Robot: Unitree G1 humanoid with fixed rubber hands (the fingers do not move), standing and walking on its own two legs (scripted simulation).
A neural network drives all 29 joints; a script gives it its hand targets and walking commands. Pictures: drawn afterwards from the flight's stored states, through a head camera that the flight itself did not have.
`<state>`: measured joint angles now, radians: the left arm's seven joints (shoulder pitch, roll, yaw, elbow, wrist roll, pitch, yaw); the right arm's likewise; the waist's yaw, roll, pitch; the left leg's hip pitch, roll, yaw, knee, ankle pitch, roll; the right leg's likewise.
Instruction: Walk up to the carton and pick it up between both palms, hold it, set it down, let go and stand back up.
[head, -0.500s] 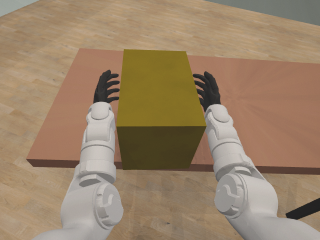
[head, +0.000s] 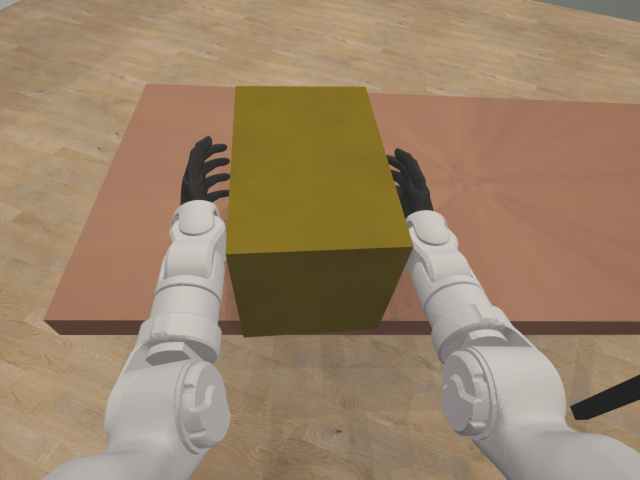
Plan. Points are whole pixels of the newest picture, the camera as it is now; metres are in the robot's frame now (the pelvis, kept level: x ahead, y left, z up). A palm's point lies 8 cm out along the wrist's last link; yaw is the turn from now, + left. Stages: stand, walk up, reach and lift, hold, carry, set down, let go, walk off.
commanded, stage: set down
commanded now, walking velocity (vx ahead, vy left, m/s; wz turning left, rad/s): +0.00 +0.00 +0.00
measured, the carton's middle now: (306, 207) +0.44 +0.02 +0.08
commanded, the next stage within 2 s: none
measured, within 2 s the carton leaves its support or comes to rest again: neither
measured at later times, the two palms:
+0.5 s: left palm (191, 152) +0.44 +0.15 +0.17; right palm (460, 150) +0.45 -0.16 +0.18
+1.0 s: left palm (162, 196) +0.39 +0.18 +0.15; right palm (473, 184) +0.39 -0.17 +0.17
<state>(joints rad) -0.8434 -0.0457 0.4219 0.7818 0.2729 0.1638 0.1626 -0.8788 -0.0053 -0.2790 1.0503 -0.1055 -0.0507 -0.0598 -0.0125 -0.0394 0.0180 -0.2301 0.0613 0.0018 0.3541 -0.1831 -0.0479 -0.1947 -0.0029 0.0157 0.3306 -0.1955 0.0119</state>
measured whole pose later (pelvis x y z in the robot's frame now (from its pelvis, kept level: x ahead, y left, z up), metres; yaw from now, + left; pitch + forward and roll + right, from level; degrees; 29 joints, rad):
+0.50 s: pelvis -0.01 -0.02 +0.00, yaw -1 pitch +8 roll -1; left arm -0.99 0.14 0.28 0.83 -0.04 0.32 0.20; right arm -1.06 -0.23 0.14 0.99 0.36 0.17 -0.15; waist -0.01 0.01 -0.09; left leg -0.33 0.10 0.00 0.36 -0.16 -0.07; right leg -0.30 0.03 0.02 0.33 -0.17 0.01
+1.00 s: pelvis -0.04 -0.01 +0.00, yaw -1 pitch +6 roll -1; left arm -0.85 0.19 0.23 0.70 -0.09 0.49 0.17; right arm -0.96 -0.24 0.13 0.87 0.39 0.28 -0.15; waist -0.01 0.01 -0.10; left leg -0.33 0.10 0.00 0.36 -0.12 -0.07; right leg -0.30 0.03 0.02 0.33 -0.13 0.01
